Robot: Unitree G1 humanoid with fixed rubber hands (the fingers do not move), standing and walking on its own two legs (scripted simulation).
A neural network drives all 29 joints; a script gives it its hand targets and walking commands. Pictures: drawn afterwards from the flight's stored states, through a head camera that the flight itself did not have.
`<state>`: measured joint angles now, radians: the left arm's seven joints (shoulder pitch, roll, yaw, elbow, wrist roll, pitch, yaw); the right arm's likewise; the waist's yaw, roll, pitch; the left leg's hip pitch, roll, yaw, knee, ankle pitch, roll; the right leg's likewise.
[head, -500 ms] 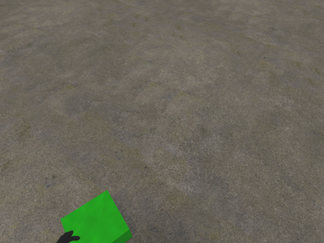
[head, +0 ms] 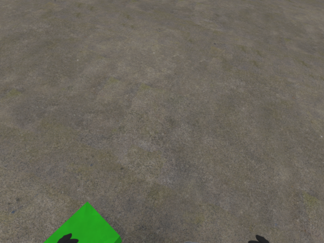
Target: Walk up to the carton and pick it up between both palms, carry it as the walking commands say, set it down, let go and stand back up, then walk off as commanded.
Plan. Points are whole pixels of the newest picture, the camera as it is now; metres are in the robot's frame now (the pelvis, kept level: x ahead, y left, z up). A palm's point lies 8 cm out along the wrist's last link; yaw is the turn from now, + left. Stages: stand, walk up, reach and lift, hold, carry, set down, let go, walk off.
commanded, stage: walk off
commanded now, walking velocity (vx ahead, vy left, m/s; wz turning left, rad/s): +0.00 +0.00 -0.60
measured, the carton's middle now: out of the picture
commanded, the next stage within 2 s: stand in 0.52 s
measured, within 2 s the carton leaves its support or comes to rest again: neither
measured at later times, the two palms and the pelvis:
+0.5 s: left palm out of the picture +0.13 +0.28 -0.14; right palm out of the picture +0.06 -0.25 -0.07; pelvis +0.02 +0.04 +0.00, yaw -12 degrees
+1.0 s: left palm (79, 206) +0.24 +0.23 -0.12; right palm out of the picture +0.06 -0.27 -0.12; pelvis +0.06 +0.00 -0.01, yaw -16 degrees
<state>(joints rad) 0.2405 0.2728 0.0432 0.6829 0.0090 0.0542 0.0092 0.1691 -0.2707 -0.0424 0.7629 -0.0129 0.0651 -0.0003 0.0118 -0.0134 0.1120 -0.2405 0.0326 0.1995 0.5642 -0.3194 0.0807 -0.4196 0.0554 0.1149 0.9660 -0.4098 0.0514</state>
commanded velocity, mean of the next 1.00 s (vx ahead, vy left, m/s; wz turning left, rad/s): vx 0.00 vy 0.00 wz -0.30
